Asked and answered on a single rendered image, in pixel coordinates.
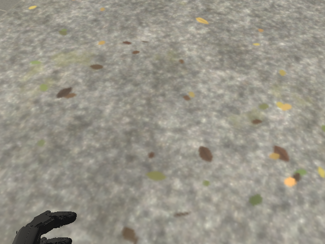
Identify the robot left hand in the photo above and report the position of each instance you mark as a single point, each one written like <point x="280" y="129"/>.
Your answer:
<point x="43" y="223"/>

